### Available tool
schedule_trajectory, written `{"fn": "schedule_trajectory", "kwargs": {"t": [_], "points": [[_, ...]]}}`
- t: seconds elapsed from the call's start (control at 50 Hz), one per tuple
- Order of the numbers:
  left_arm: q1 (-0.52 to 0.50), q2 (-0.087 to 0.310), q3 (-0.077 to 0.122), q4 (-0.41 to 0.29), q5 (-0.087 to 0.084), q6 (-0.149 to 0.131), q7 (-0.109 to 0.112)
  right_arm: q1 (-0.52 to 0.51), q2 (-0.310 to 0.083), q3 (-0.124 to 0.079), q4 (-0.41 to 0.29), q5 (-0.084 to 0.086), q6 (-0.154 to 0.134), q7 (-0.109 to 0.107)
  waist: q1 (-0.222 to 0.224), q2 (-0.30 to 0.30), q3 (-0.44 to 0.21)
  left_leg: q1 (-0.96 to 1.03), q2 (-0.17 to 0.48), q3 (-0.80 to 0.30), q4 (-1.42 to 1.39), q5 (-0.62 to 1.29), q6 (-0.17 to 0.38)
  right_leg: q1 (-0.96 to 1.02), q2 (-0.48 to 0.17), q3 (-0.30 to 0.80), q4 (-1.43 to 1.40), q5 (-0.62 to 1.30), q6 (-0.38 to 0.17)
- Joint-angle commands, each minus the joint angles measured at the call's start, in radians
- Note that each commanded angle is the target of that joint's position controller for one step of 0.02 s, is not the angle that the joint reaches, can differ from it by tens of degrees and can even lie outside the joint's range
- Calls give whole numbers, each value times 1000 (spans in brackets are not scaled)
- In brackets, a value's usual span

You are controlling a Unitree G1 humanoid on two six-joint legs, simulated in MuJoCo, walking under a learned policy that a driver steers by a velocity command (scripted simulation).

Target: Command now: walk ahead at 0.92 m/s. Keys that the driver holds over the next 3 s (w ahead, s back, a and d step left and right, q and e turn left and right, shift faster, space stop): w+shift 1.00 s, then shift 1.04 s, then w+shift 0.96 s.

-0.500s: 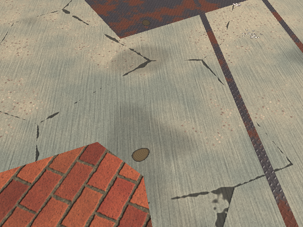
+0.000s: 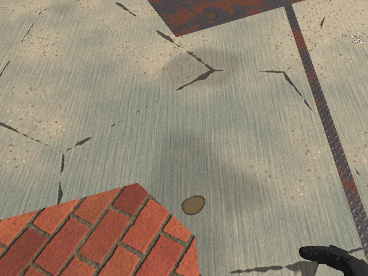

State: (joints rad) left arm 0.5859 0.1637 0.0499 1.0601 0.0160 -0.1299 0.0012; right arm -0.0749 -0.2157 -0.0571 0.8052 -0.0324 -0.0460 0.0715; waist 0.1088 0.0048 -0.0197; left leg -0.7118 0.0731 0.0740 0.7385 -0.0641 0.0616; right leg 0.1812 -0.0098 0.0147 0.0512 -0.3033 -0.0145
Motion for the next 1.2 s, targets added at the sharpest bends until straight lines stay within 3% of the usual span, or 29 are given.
{"fn": "schedule_trajectory", "kwargs": {"t": [0.02, 0.06, 0.08, 0.1, 0.12, 0.14, 0.16, 0.18, 0.24, 0.38, 0.44, 0.5, 0.56, 0.58, 0.6, 0.62, 0.64, 0.68, 0.74, 0.82, 0.94, 0.98, 1.02, 1.04, 1.06, 1.08, 1.1, 1.14, 1.2], "points": [[-36, 158, 25, -39, -2, -14, -2, -123, -40, 2, -96, 4, -9, -7, -63, -127, 170, 103, -44, 64, -107, -35, 51, -130, -228, 34, -14, 533, -160], [-31, 198, 31, -24, 3, -5, 2, 47, -84, -16, -62, 1, -11, -32, -146, -163, 50, 342, -129, 101, -106, -127, 91, -101, -235, -19, 262, 1065, -139], [-47, 221, 37, -23, 5, 5, 9, 265, -119, -35, 1, 2, -15, -47, -245, -155, -58, 584, -162, 104, -141, -143, 108, -163, -220, -45, 504, 1133, -124], [-79, 225, 37, -36, 9, 11, 13, 476, -179, -61, 66, -10, -23, -61, -343, -116, -165, 893, -80, 10, -135, -208, 121, -389, -172, -53, 816, 913, -113], [-23, 57, 3, -80, -13, 9, -8, 578, -288, -81, 86, -42, -35, -65, -286, 165, -309, 1174, 231, -456, -243, -698, 171, -745, -29, -30, 1235, 112, -91], [-31, 81, 10, -101, -34, -17, -17, 572, -281, -78, 94, -20, -36, -46, -260, 240, -370, 1130, 320, -932, -527, -921, 183, -877, 65, 125, 1395, -141, -124], [-153, 131, 25, -135, -33, -14, -11, 436, -223, -66, 102, -19, -38, -41, -194, 160, -145, 974, 274, -801, -546, -835, 153, -976, -16, 103, 1439, -6, -142], [-209, 138, 23, -144, -21, -15, -15, 376, -149, -49, 92, -6, -49, -38, -174, 34, -59, 808, 251, -626, -528, -637, 149, -946, -68, 73, 1387, 98, -138], [-198, 58, 7, -147, 28, 23, -42, 350, -48, -14, 129, 5, -67, -44, -67, 43, 20, 521, 143, -383, -584, -452, 117, -814, -134, 67, 1266, 127, -106], [-576, 74, -19, -298, 20, 51, -63, 522, -52, 9, 159, 30, -98, -49, -117, 1, 206, 460, 27, -124, -713, 12, 111, -912, -123, -80, 826, 397, -52], [-669, 52, -38, -331, 2, 48, -70, 608, -97, 13, 179, 43, -108, -61, -140, 44, 202, 554, 55, -79, -751, 390, 77, -777, -65, -144, 612, 490, -84], [-687, 110, -28, -335, 1, 43, -51, 631, -145, 11, 194, 29, -99, -78, -124, 53, 136, 817, 82, -37, -650, 874, 56, -717, 33, -192, 505, 417, -119], [-313, 210, 14, -239, -4, 46, -18, 581, -223, -10, 196, -11, -60, -106, 66, 132, -97, 893, 130, -30, -143, 1148, 53, -366, 100, -143, 486, 225, -167], [-123, 249, 36, -185, 9, 51, 0, 530, -218, -13, 184, -12, -53, -105, 159, 116, -173, 753, 96, -12, 145, 958, 62, -141, 42, -98, 460, 162, -192], [-23, 327, 60, -167, 38, 56, 15, 549, -93, 11, 147, 2, -60, -85, 123, -70, -261, 422, -28, -12, 554, 280, 65, 122, -203, 203, 500, -122, -246], [-79, 321, 66, -165, 41, 55, -7, 655, -32, 22, 123, 61, -80, -63, 0, -284, -357, 91, -174, -149, 813, -379, 51, 283, -375, 774, 297, -289, -357], [-183, 248, 59, -169, 24, 49, -22, 525, -104, 12, 96, 52, -84, -76, -7, -120, -200, -9, -82, -182, 784, -268, 85, 163, -318, 693, 217, -304, -311], [-263, 138, 33, -149, 25, 30, -28, 407, -86, 16, 68, 33, -81, -69, -68, 58, -5, 27, -13, -171, 661, -176, 84, -141, -258, 448, 159, -109, -261], [-240, 107, 11, -102, 4, 5, -14, 414, -18, 34, 44, -11, -38, -34, -158, -12, 71, 90, 47, -161, 546, -170, 42, -360, -173, 277, 84, -57, -209], [-168, 151, 12, -91, -12, -18, -24, 152, -54, 45, -62, -17, -30, -19, -118, -1, 188, -19, 83, -55, 278, 13, -4, -431, -101, 110, -12, 207, -198], [-58, 210, 9, -60, -27, -30, -14, -28, -72, 62, -120, 13, -45, -12, -60, -42, 170, 190, -29, 67, -177, 288, 48, -216, -109, -20, -52, 811, -132], [-51, 254, 14, -57, -8, -15, -1, 20, -114, 48, -113, 3, -47, -26, -101, -99, 85, 248, -105, 87, -201, 154, 73, -49, -143, -40, 103, 1191, -116], [-84, 290, 24, -55, 18, 15, 20, 310, -179, 18, -30, -1, -49, -52, -245, -141, -77, 525, -153, 48, -207, 47, 102, -29, -163, -43, 470, 1317, -102], [-124, 286, 24, -62, 14, 24, 27, 504, -204, 4, 35, -14, -52, -68, -337, -125, -147, 715, -97, 10, -266, 117, 119, -120, -128, -64, 749, 1166, -87], [-97, 189, 7, -92, 10, 22, 24, 626, -286, -16, 63, -33, -55, -82, -315, 23, -259, 950, 144, -210, -160, 248, 137, -348, -25, -66, 1132, 511, -86], [110, 73, -20, -90, -85, 16, 13, 598, -322, -30, 65, -41, -59, -62, -192, 326, -484, 1320, 441, -753, -211, 554, 357, -753, 144, 55, 1563, -290, -38], [-8, 182, -1, -95, -51, 18, 29, 531, -260, -37, 52, -6, -49, -53, -207, 39, -449, 1193, 336, -650, -258, 548, 304, -789, 63, 110, 1528, -158, -64], [-204, 155, -7, -146, -21, 14, 21, 406, -123, 2, 73, 0, -63, -50, -156, -35, -101, 820, 241, -382, -350, 632, 218, -807, 0, 68, 1344, -73, -54], [-177, 96, -16, -142, 17, 68, -6, 416, -66, 28, 116, 23, -78, -60, -71, 14, -16, 558, 172, -214, -447, 747, 161, -649, -28, 55, 1152, -48, -27]]}}
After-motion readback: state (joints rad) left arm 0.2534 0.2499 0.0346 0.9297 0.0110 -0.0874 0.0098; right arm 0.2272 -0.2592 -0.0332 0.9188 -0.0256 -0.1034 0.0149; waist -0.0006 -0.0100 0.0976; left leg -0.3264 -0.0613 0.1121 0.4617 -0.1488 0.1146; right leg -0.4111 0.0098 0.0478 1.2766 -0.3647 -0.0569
